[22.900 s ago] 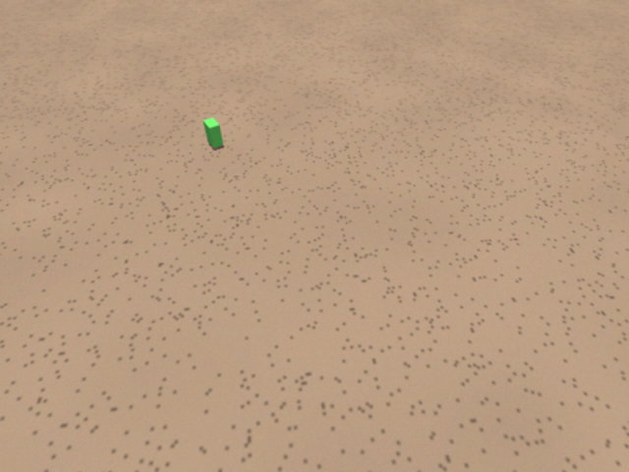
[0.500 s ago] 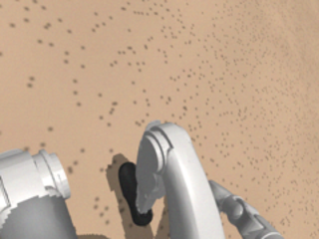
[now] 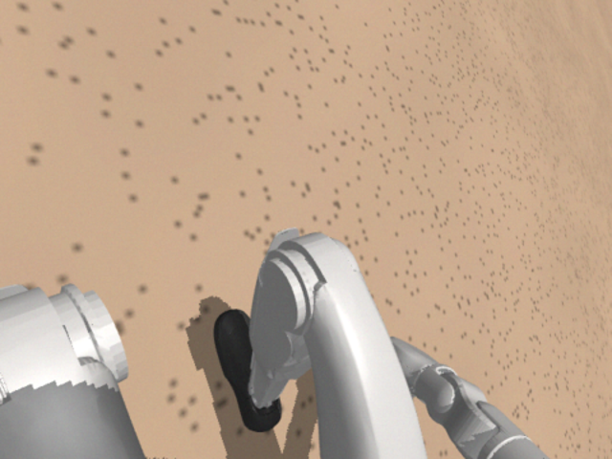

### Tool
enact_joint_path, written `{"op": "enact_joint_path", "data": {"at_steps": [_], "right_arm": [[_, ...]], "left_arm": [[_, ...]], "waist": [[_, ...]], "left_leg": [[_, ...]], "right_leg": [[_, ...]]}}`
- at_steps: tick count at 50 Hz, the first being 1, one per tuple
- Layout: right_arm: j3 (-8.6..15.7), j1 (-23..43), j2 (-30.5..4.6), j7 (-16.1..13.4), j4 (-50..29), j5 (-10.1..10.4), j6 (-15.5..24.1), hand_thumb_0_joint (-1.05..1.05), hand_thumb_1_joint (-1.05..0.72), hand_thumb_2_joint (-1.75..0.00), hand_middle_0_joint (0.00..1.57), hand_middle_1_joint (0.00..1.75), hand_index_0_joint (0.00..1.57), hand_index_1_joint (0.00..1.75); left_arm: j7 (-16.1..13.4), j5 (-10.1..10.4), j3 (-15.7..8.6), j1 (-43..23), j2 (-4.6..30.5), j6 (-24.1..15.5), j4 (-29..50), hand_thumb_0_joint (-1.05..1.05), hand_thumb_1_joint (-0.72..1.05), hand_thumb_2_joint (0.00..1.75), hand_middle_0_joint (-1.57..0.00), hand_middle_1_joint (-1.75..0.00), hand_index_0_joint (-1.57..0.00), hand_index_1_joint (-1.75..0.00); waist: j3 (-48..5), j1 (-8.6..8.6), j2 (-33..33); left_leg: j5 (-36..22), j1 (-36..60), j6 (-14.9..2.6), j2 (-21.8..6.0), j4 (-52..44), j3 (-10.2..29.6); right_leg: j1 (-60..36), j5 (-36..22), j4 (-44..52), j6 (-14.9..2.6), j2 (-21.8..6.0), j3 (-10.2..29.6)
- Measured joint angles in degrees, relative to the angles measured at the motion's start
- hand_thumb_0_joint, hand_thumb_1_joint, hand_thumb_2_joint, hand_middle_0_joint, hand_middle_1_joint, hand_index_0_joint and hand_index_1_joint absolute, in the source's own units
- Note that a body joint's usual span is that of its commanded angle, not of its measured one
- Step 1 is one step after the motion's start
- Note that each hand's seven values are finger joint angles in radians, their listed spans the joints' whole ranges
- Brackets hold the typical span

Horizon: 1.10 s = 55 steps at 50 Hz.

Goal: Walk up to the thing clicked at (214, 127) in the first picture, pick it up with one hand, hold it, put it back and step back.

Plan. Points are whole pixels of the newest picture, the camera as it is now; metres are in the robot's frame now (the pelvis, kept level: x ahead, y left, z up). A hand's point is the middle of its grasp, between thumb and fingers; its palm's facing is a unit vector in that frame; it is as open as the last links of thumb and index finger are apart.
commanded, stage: loosen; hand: left
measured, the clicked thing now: out of the picture +0.43 +0.34 -0.21
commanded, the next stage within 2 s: open in 0.12 s
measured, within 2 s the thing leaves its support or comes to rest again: rests again in 0.04 s
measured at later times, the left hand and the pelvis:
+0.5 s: hand out of the picture +0.42 +0.35 -0.18, palm faces +0.60 -0.80 -0.01, open 13.6 cm; pelvis +0.00 +0.00 +0.00, yaw -1 degrees
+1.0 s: hand out of the picture +0.42 +0.39 -0.15, palm faces +0.65 -0.76 -0.02, open 16.8 cm; pelvis +0.00 +0.00 +0.00, yaw +0 degrees
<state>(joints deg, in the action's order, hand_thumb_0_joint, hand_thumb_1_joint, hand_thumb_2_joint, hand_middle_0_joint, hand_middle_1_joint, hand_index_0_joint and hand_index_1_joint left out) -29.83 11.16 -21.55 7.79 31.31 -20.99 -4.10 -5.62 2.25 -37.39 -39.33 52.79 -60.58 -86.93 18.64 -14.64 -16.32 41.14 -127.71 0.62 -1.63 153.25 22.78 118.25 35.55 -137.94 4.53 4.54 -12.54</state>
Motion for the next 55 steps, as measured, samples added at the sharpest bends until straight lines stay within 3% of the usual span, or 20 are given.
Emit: {"op": "enact_joint_path", "data": {"at_steps": [10, 20, 30, 39, 46, 50, 52, 55], "right_arm": [[-0.97, 0.20, -0.13, 0.04, -0.48, -0.38, 0.11, 0.00, -0.88, -0.89, 0.21, 0.30, 0.20, 0.30], [-1.16, 0.11, -0.17, -0.09, -0.52, -0.63, -0.16, 0.00, -0.88, -0.89, 0.21, 0.30, 0.21, 0.30], [-1.19, -0.06, -0.11, 0.00, -1.12, -0.34, -0.31, 0.00, -0.88, -0.89, 0.21, 0.30, 0.21, 0.30], [-1.47, 0.06, 0.00, -0.05, -0.91, -0.46, -0.43, 0.00, -0.88, -0.89, 0.21, 0.30, 0.21, 0.30], [-1.05, -0.24, 0.04, -0.27, -1.31, -0.14, -0.97, 0.00, -0.87, -0.88, 0.21, 0.30, 0.21, 0.30], [0.49, -1.68, 0.19, -0.39, -1.21, 0.72, -1.36, 0.00, -0.87, -0.89, 0.21, 0.30, 0.21, 0.30], [1.72, -2.74, 0.26, -0.50, -0.99, 1.48, -1.59, 0.00, -0.87, -0.89, 0.21, 0.30, 0.21, 0.30], [3.82, -4.50, 0.03, -0.68, -0.56, 3.11, -1.64, 0.00, -0.87, -0.89, 0.21, 0.30, 0.21, 0.30]], "left_arm": [[-0.23, 0.49, -0.20, 0.12, 0.49, -1.10, -0.75, -0.03, -0.60, 0.96, -0.49, -0.94, -0.56, -0.99], [-0.05, 0.33, 0.06, 0.09, 0.51, -2.43, -0.39, -0.02, -0.48, 0.63, -0.54, -0.70, -0.59, -0.70], [0.16, 0.83, 1.28, -0.47, 0.96, -1.61, -1.67, -0.01, -0.47, 0.30, -0.42, -0.41, -0.44, -0.40], [-0.03, 0.88, 1.12, -0.45, 0.96, -1.99, -2.01, -0.01, -0.53, 0.16, -0.25, -0.23, -0.27, -0.22], [0.35, -0.87, -2.07, -0.13, 1.68, -0.43, 1.52, -0.01, -0.51, 0.15, -0.16, -0.18, -0.17, -0.16], [1.86, -0.88, -4.65, 0.32, 2.44, 2.11, 6.53, -0.01, -0.49, 0.14, -0.13, -0.16, -0.14, -0.14], [3.48, -0.48, -5.28, 1.09, 2.81, 3.94, 9.15, -0.01, -0.48, 0.14, -0.12, -0.15, -0.14, -0.13], [6.74, 2.04, -4.72, 3.00, 2.50, 7.05, 12.62, -0.01, -0.47, 0.13, -0.12, -0.15, -0.13, -0.13]], "waist": [[0.51, -0.06, -0.54], [0.46, 0.18, -0.57], [-0.34, 0.03, -0.23], [-0.30, 0.14, -0.42], [-0.06, 0.62, -0.68], [-0.98, 1.31, -0.09], [-1.98, 1.80, 0.70], [-4.02, 2.76, 2.49]], "left_leg": [[0.26, 0.40, -0.18, -0.14, 0.33, 0.51], [0.16, 0.59, -0.33, -0.22, 0.39, 0.71], [-0.07, 0.37, -0.72, -0.54, 0.02, 0.43], [0.12, 0.52, -0.57, -0.43, 0.05, 0.61], [-0.05, 0.71, -0.46, -0.42, -0.06, 0.65], [-0.22, 0.53, -0.33, -0.28, -0.49, 0.31], [-0.35, 0.22, -0.36, -0.22, -0.90, -0.10], [-0.66, -0.57, -0.72, -0.19, -1.67, -1.19]], "right_leg": [[-0.58, -0.11, 0.20, 0.09, 0.24, -0.38], [-0.91, -0.33, 0.40, 0.01, 0.31, -0.59], [-0.75, -0.58, 0.81, -0.24, 0.38, -0.52], [-0.92, -0.45, 0.81, 0.16, 0.28, -0.60], [-1.08, -0.61, 0.89, -0.20, 0.22, -0.70], [-0.93, -0.48, 0.98, -0.47, -0.11, -0.55], [-0.66, -0.34, 1.10, -0.64, -0.36, -0.34], [-0.03, -0.06, 1.30, -0.76, -0.80, 0.29]]}}
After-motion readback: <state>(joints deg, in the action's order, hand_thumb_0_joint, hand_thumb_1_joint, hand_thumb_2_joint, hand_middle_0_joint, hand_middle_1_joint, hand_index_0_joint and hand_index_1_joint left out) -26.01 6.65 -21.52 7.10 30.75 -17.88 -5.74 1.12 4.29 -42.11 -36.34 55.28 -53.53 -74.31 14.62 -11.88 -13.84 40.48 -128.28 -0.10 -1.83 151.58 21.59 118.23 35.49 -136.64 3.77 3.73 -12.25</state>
